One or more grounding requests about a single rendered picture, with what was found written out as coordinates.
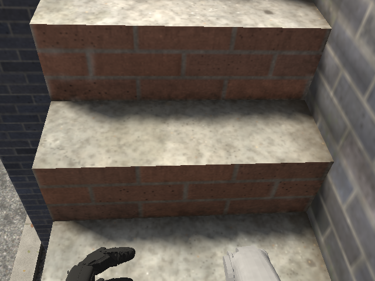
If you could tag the robot right thigh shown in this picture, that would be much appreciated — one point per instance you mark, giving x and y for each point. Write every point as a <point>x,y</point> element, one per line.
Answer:
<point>248,264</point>

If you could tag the left robot hand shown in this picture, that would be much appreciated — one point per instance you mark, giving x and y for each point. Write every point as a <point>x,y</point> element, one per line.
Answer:
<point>98,261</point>

